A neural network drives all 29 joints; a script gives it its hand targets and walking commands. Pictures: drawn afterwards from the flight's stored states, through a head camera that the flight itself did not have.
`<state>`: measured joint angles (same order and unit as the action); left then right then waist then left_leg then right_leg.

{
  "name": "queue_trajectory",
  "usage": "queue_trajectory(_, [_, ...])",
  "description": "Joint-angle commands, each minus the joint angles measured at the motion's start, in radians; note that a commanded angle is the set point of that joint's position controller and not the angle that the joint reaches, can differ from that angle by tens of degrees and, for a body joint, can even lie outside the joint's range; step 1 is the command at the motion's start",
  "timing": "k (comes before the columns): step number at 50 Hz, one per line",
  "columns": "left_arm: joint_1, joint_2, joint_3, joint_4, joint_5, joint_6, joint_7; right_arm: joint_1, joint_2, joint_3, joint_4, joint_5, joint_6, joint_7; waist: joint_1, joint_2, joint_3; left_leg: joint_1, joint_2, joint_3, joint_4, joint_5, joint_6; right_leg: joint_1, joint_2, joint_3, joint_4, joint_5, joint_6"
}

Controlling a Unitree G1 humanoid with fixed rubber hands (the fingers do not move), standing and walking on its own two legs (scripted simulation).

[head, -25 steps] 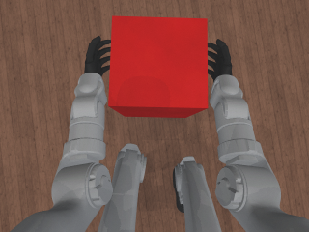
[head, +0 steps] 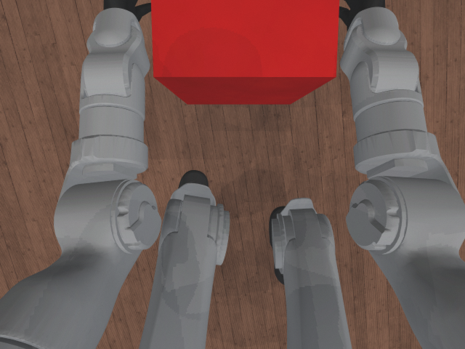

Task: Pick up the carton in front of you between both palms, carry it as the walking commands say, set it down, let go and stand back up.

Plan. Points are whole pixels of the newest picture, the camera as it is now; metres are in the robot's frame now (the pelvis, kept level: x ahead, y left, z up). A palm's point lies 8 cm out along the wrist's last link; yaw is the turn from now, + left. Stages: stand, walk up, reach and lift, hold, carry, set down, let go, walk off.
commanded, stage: set down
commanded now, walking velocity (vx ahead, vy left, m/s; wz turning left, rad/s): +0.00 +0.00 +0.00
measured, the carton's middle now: (241, 28) +0.54 +0.09 -0.24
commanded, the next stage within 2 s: none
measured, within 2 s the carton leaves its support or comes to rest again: rests again in 1.20 s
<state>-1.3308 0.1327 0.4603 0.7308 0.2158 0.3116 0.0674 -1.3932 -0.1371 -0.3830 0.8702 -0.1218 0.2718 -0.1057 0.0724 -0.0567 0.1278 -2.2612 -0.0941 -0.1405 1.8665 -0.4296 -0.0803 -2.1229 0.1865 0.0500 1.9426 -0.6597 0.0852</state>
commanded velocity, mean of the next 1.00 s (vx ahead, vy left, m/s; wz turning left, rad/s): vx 0.00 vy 0.00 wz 0.00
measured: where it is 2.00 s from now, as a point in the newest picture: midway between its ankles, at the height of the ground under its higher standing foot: (234, 241)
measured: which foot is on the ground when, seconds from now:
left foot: down 0.00-1.00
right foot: down 0.00-1.00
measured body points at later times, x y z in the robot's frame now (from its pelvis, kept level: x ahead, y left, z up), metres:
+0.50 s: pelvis +0.00 -0.01 -0.05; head +0.39 +0.03 +0.18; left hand +0.53 +0.26 -0.23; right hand +0.58 -0.05 -0.23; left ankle +0.13 +0.14 -0.41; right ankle +0.08 -0.12 -0.41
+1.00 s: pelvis -0.01 +0.00 -0.06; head +0.38 +0.02 +0.16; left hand +0.53 +0.26 -0.24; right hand +0.59 -0.05 -0.24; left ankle +0.12 +0.13 -0.41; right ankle +0.08 -0.12 -0.41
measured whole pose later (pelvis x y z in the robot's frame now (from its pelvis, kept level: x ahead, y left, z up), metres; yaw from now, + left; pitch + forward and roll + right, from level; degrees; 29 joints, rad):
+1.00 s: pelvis -0.01 +0.00 -0.06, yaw +0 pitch +38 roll +1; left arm -1.49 0.29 0.58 0.90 0.18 0.23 -0.09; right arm -1.62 -0.18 -0.32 1.01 -0.15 0.21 -0.04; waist 0.12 -0.03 0.44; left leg -2.25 0.01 -0.05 2.09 -0.50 -0.05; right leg -2.16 0.18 0.05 2.19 -0.69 0.06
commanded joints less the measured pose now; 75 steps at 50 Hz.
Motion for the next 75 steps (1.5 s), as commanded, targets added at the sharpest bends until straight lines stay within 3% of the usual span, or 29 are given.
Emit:
queue_trajectory(1, [-0.651, -0.751, -0.45, 0.006, -0.173, -0.045, -0.229, -0.688, 0.831, 0.45, -0.081, 0.192, -0.046, 0.213, 0.086, 0.036, -1.205, 0.96, 0.009, 0.224, 0.02, 0.406, 0.029, 0.267, 0.017, -0.142, -0.116, 0.279, -0.031])
queue_trajectory(3, [-0.691, -0.721, -0.461, -0.006, -0.199, -0.053, -0.237, -0.727, 0.828, 0.484, -0.098, 0.222, -0.049, 0.2, 0.108, 0.011, -1.231, 0.928, 0.017, 0.232, 0.049, 0.421, 0.033, 0.328, 0.014, -0.133, -0.087, 0.315, -0.027])
queue_trajectory(4, [-0.708, -0.704, -0.453, -0.017, -0.208, -0.058, -0.241, -0.738, 0.828, 0.502, -0.099, 0.232, -0.051, 0.192, 0.134, -0.012, -1.243, 0.869, 0.017, 0.239, 0.055, 0.416, 0.035, 0.378, 0.008, -0.121, -0.073, 0.338, -0.03])
queue_trajectory(8, [-0.748, -0.651, -0.432, -0.051, -0.261, -0.079, -0.265, -0.767, 0.863, 0.591, -0.14, 0.264, -0.058, 0.159, 0.166, -0.168, -1.257, 0.768, 0.019, 0.24, 0.099, 0.475, 0.055, 0.523, 0.002, -0.106, -0.025, 0.49, -0.017])
queue_trajectory(11, [-0.693, -0.634, -0.385, 0.017, -0.266, -0.079, -0.29, -0.735, 0.886, 0.603, -0.114, 0.267, -0.063, 0.148, 0.201, -0.235, -1.21, 0.686, 0.023, 0.246, 0.115, 0.478, 0.064, 0.576, -0.01, -0.08, -0.014, 0.566, -0.01])
queue_trajectory(15, [-0.581, -0.673, -0.33, 0.12, -0.222, -0.062, -0.329, -0.68, 0.876, 0.555, -0.072, 0.231, -0.066, 0.159, 0.201, -0.203, -1.092, 0.624, 0.026, 0.245, 0.12, 0.452, 0.072, 0.484, -0.009, -0.074, -0.015, 0.535, -0.013])
queue_trajectory(20, [-0.583, -0.698, -0.33, 0.106, -0.189, -0.057, -0.351, -0.637, 0.844, 0.486, -0.04, 0.189, -0.075, 0.173, 0.148, -0.112, -0.965, 0.647, 0.026, 0.221, 0.131, 0.453, 0.073, 0.3, 0.006, -0.095, -0.008, 0.452, -0.033])
queue_trajectory(24, [-0.648, -0.644, -0.332, 0.073, -0.19, -0.064, -0.345, -0.627, 0.795, 0.439, 0.023, 0.163, -0.073, 0.173, 0.114, -0.103, -0.877, 0.634, 0.027, 0.21, 0.131, 0.374, 0.071, 0.244, 0.009, -0.102, -0.004, 0.353, -0.052])
queue_trajectory(34, [-0.642, -0.555, -0.254, 0.157, -0.135, -0.06, -0.322, -0.619, 0.659, 0.345, 0.128, 0.094, -0.054, 0.202, 0.096, -0.077, -0.643, 0.637, 0.031, 0.19, 0.118, 0.179, 0.074, 0.121, 0.0, -0.116, -0.003, 0.117, -0.068])
queue_trajectory(49, [-0.491, -0.446, -0.118, 0.296, -0.061, -0.041, -0.346, -0.468, 0.547, 0.245, 0.22, -0.016, -0.024, 0.216, 0.06, -0.084, -0.427, 0.466, 0.029, 0.188, 0.143, 0.093, 0.087, 0.168, -0.026, -0.094, 0.007, 0.141, -0.069])
queue_trajectory(58, [-0.431, -0.379, -0.088, 0.334, -0.058, -0.047, -0.35, -0.4, 0.491, 0.234, 0.22, -0.028, -0.024, 0.205, 0.059, -0.085, -0.388, 0.408, 0.027, 0.193, 0.163, 0.083, 0.099, 0.237, -0.033, -0.073, 0.024, 0.174, -0.071])
queue_trajectory(61, [-0.407, -0.299, -0.065, 0.332, -0.061, -0.077, -0.317, -0.382, 0.41, 0.234, 0.2, -0.023, -0.048, 0.182, 0.071, -0.08, -0.415, 0.443, 0.035, 0.19, 0.172, 0.131, 0.091, 0.248, -0.038, -0.07, 0.038, 0.215, -0.061])
queue_trajectory(63, [-0.358, -0.162, -0.027, 0.324, -0.063, -0.116, -0.269, -0.37, 0.259, 0.241, 0.159, -0.012, -0.081, 0.147, 0.088, -0.084, -0.455, 0.498, 0.045, 0.186, 0.181, 0.195, 0.084, 0.268, -0.048, -0.071, 0.053, 0.267, -0.048])
queue_trajectory(66, [-0.296, 0.302, 0.045, 0.313, -0.073, -0.218, -0.121, -0.386, -0.234, 0.223, 0.088, 0.026, -0.148, 0.026, 0.121, -0.078, -0.626, 0.59, 0.075, 0.182, 0.203, 0.319, 0.058, 0.336, -0.075, -0.077, 0.085, 0.379, -0.019])
queue_trajectory(67, [-0.345, 0.39, 0.046, 0.305, -0.104, -0.251, -0.078, -0.437, -0.284, 0.247, 0.07, 0.066, -0.162, -0.004, 0.14, -0.085, -0.719, 0.612, 0.081, 0.173, 0.22, 0.377, 0.049, 0.364, -0.082, -0.075, 0.106, 0.431, -0.012])
queue_trajectory(70, [-0.407, 0.489, 0.005, 0.301, -0.229, -0.301, -0.017, -0.505, -0.302, 0.331, 0.048, 0.186, -0.179, -0.035, 0.162, -0.075, -0.881, 0.708, 0.082, 0.161, 0.239, 0.526, 0.049, 0.402, -0.095, -0.058, 0.143, 0.531, -0.009])
queue_trajectory(73, [-0.445, 0.448, -0.091, 0.326, -0.326, -0.303, -0.018, -0.512, -0.282, 0.393, 0.088, 0.275, -0.166, -0.016, 0.154, -0.048, -0.895, 0.794, 0.086, 0.156, 0.234, 0.552, 0.06, 0.326, -0.1, -0.06, 0.139, 0.461, -0.022])
queue_trajectory(75, [-0.475, 0.443, -0.134, 0.298, -0.369, -0.29, -0.025, -0.532, -0.287, 0.421, 0.079, 0.309, -0.155, -0.007, 0.153, -0.059, -0.931, 0.81, 0.091, 0.161, 0.234, 0.521, 0.065, 0.343, -0.099, -0.068, 0.138, 0.409, -0.036])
